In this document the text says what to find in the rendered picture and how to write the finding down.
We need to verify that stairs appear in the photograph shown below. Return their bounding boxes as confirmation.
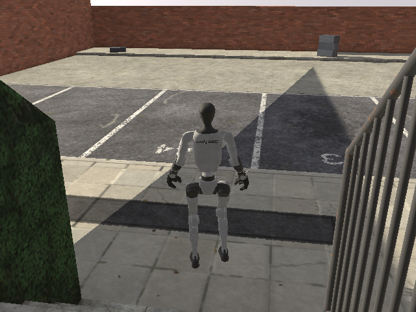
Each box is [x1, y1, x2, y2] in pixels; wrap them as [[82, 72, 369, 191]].
[[0, 298, 190, 312]]

